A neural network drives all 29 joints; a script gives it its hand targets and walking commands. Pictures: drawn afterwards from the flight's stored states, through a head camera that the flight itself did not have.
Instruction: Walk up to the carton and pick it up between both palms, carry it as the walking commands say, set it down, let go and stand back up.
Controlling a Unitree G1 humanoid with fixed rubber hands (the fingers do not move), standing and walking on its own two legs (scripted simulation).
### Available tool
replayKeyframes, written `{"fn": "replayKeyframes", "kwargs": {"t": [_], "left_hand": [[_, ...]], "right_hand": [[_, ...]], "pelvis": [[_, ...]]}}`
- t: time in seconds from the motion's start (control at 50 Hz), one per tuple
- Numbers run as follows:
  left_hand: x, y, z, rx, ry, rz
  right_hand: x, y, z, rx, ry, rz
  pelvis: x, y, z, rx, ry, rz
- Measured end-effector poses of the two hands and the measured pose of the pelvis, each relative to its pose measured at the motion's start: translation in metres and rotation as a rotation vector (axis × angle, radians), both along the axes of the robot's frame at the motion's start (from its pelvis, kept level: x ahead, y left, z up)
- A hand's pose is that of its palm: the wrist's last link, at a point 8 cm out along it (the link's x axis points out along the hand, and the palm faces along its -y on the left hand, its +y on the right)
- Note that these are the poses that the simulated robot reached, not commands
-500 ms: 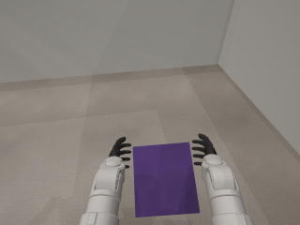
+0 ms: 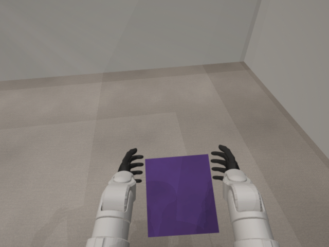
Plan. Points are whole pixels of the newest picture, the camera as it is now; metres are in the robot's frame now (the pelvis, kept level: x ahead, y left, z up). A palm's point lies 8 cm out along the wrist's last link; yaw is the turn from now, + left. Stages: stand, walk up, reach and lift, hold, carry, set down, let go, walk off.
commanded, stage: carry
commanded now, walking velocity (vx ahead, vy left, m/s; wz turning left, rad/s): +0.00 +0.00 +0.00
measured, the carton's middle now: (179, 193) +0.32 -0.01 -0.09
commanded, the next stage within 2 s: hold in 1.20 s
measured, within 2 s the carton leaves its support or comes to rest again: neither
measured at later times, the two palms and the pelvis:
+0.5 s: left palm (114, 177) +0.29 +0.15 +0.04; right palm (224, 175) +0.29 -0.11 +0.05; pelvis -0.01 +0.02 +0.00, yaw +0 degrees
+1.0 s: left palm (109, 182) +0.28 +0.16 +0.04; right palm (218, 181) +0.28 -0.10 +0.04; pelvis -0.01 +0.03 +0.00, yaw +0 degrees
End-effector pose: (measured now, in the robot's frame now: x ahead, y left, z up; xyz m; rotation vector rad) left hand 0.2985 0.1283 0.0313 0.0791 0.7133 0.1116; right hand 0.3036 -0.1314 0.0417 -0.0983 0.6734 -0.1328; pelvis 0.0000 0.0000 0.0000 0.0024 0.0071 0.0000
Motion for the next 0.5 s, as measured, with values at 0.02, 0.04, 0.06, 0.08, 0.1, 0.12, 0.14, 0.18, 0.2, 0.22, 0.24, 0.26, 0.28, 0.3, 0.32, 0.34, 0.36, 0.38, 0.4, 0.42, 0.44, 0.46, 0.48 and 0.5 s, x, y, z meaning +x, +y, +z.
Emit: {"fn": "replayKeyframes", "kwargs": {"t": [0.02, 0.04, 0.06, 0.08, 0.1, 0.12, 0.14, 0.18, 0.2, 0.22, 0.24, 0.26, 0.28, 0.3, 0.32, 0.34, 0.36, 0.38, 0.4, 0.42, 0.44, 0.46, 0.48, 0.5], "left_hand": [[0.000, 0.001, 0.000, -0.002, 0.000, 0.002], [0.000, 0.002, 0.000, -0.004, -0.001, 0.004], [0.000, 0.003, -0.001, -0.006, 0.000, 0.005], [0.000, 0.004, 0.000, -0.008, -0.001, 0.006], [0.000, 0.005, 0.000, -0.010, -0.004, 0.006], [0.000, 0.006, 0.002, -0.010, -0.010, 0.005], [0.000, 0.006, 0.003, -0.008, -0.016, 0.003], [0.000, 0.008, 0.004, -0.008, -0.016, -0.001], [0.000, 0.009, 0.004, -0.009, -0.016, -0.002], [0.000, 0.010, 0.005, -0.009, -0.018, -0.003], [-0.001, 0.011, 0.006, -0.009, -0.022, -0.003], [-0.001, 0.012, 0.007, -0.009, -0.025, -0.002], [-0.001, 0.013, 0.007, -0.007, -0.025, -0.002], [-0.002, 0.015, 0.007, -0.005, -0.024, -0.002], [-0.003, 0.016, 0.007, -0.003, -0.022, -0.001], [-0.004, 0.017, 0.007, -0.004, -0.020, 0.001], [-0.004, 0.018, 0.007, -0.004, -0.016, 0.001], [-0.005, 0.019, 0.006, -0.003, -0.011, 0.000], [-0.006, 0.020, 0.006, -0.003, -0.010, 0.000], [-0.007, 0.021, 0.006, -0.005, -0.014, 0.001], [-0.008, 0.022, 0.007, -0.008, -0.021, 0.001], [-0.008, 0.022, 0.009, -0.012, -0.030, 0.001], [-0.009, 0.022, 0.010, -0.016, -0.036, -0.001], [-0.009, 0.023, 0.011, -0.015, -0.037, -0.004]], "right_hand": [[0.000, 0.001, 0.000, 0.000, 0.000, 0.002], [0.000, 0.002, 0.000, 0.001, -0.001, 0.002], [0.000, 0.003, 0.000, 0.002, 0.000, 0.002], [0.000, 0.004, 0.000, 0.002, -0.001, 0.001], [0.000, 0.005, 0.001, 0.001, -0.005, 0.000], [0.000, 0.005, 0.002, 0.003, -0.011, -0.002], [-0.001, 0.006, 0.003, 0.005, -0.016, -0.003], [-0.001, 0.008, 0.003, 0.008, -0.016, -0.007], [-0.001, 0.009, 0.004, 0.006, -0.016, -0.008], [-0.002, 0.010, 0.005, 0.008, -0.019, -0.008], [-0.003, 0.011, 0.006, 0.010, -0.022, -0.007], [-0.003, 0.012, 0.006, 0.011, -0.025, -0.006], [-0.003, 0.013, 0.006, 0.013, -0.026, -0.005], [-0.004, 0.014, 0.006, 0.014, -0.024, -0.002], [-0.005, 0.015, 0.006, 0.013, -0.022, 0.001], [-0.006, 0.016, 0.005, 0.010, -0.019, 0.004], [-0.006, 0.017, 0.004, 0.011, -0.015, 0.004], [-0.007, 0.018, 0.004, 0.014, -0.010, 0.004], [-0.008, 0.019, 0.004, 0.012, -0.009, 0.004], [-0.009, 0.020, 0.006, 0.007, -0.014, 0.005], [-0.010, 0.021, 0.008, 0.002, -0.021, 0.006], [-0.010, 0.021, 0.010, 0.001, -0.030, 0.005], [-0.010, 0.021, 0.011, 0.001, -0.034, 0.003], [-0.009, 0.022, 0.010, 0.002, -0.035, 0.001]], "pelvis": [[0.000, 0.001, 0.000, -0.002, 0.000, 0.000], [0.000, 0.001, 0.000, -0.003, -0.002, -0.001], [-0.001, 0.002, 0.000, -0.004, -0.003, -0.002], [-0.001, 0.003, 0.000, -0.004, -0.004, -0.003], [-0.001, 0.004, 0.000, -0.003, -0.004, -0.003], [-0.001, 0.005, -0.001, -0.003, -0.004, -0.002], [-0.001, 0.007, -0.001, -0.004, -0.004, -0.002], [-0.001, 0.009, 0.000, -0.007, -0.002, -0.002], [-0.001, 0.010, 0.000, -0.006, -0.001, -0.004], [-0.001, 0.012, 0.000, -0.006, -0.001, -0.004], [-0.001, 0.013, 0.000, -0.006, -0.002, -0.004], [-0.001, 0.014, 0.000, -0.004, -0.004, -0.004], [-0.002, 0.014, -0.001, -0.003, -0.004, -0.006], [-0.002, 0.015, -0.001, -0.004, -0.004, -0.007], [-0.002, 0.016, -0.001, -0.005, -0.004, -0.007], [-0.003, 0.016, -0.001, -0.007, -0.004, -0.006], [-0.003, 0.017, -0.001, -0.009, -0.003, -0.004], [-0.003, 0.018, -0.001, -0.012, -0.002, -0.003], [-0.003, 0.019, 0.000, -0.013, -0.001, -0.003], [-0.003, 0.020, 0.000, -0.011, -0.001, -0.004], [-0.003, 0.021, 0.000, -0.008, -0.001, -0.005], [-0.004, 0.021, 0.000, -0.006, -0.002, -0.004], [-0.005, 0.022, 0.000, -0.007, -0.003, -0.004], [-0.006, 0.023, 0.000, -0.008, -0.003, -0.004]]}}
